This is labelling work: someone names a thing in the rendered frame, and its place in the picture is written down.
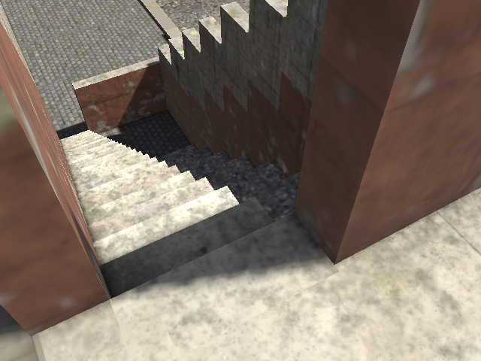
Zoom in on stairs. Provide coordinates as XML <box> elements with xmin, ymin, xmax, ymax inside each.
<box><xmin>60</xmin><ymin>130</ymin><xmax>273</xmax><ymax>298</ymax></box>

